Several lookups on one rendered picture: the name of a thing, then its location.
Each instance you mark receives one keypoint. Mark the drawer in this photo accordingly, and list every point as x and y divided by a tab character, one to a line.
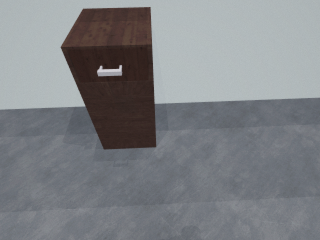
134	61

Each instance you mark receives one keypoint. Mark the handle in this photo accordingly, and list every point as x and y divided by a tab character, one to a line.
109	72

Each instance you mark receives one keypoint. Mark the cabinet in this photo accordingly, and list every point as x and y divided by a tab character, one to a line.
122	112

